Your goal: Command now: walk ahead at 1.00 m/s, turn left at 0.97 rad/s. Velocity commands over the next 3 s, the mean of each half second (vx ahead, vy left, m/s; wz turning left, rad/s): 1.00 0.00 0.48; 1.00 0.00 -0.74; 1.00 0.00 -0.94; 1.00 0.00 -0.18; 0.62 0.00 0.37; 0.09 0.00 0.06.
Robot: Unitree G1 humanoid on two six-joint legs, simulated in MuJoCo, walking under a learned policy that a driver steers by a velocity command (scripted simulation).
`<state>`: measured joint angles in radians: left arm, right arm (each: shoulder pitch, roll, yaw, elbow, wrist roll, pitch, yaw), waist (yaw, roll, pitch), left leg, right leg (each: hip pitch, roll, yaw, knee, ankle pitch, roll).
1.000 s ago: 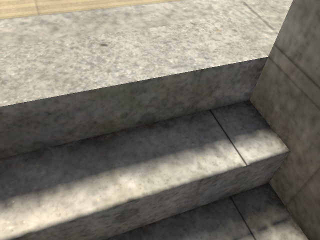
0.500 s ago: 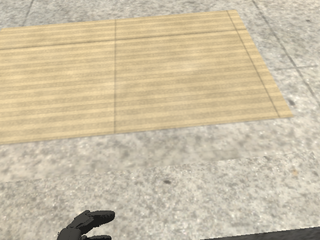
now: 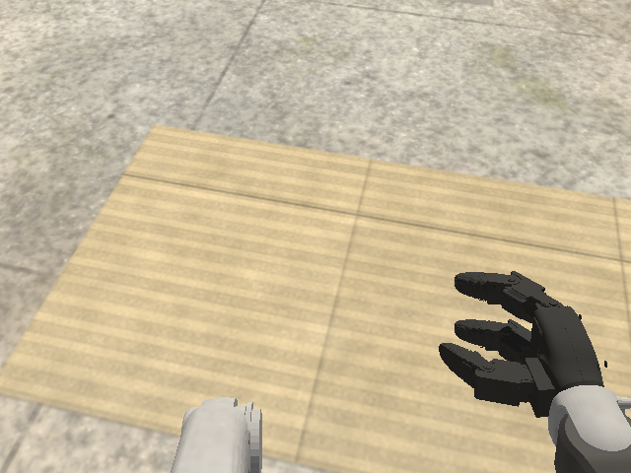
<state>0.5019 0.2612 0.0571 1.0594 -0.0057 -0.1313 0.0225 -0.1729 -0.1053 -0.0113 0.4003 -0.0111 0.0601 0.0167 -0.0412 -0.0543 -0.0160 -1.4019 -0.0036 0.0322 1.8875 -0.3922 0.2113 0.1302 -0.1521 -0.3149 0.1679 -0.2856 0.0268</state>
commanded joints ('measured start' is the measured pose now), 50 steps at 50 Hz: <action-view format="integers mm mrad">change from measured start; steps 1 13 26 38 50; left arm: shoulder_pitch -113 -364 -88 -181 -208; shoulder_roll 288 8 185 193 136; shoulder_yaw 48 -57 38 46 19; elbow -194 -641 -457 -372 -417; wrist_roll -50 79 31 21 31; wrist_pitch -20 27 66 35 72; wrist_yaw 50 -11 -45 -33 -45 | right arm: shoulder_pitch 246 487 582 217 517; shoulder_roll -118 -201 -380 -229 -304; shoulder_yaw -43 -70 -107 28 -52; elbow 65 364 360 58 195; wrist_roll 10 -26 -54 -36 -37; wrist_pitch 17 -154 -173 -141 -151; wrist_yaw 35 -37 -28 17 -44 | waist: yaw -156 67 195 -2 -60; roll -43 -63 126 44 161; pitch -134 40 -257 102 -115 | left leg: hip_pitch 908 996 1260 884 1552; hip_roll -127 13 105 104 392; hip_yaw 225 -636 -129 -87 -620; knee -377 -1546 -947 -1057 -1584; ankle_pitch -29 23 1246 306 -261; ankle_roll -2 84 -115 -251 -67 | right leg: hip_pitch -363 -1049 -30 -656 -993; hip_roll -124 70 181 110 125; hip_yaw -31 477 214 617 387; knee -42 1382 448 -50 1254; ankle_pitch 1658 -289 49 51 -22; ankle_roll -186 -67 -230 -299 -150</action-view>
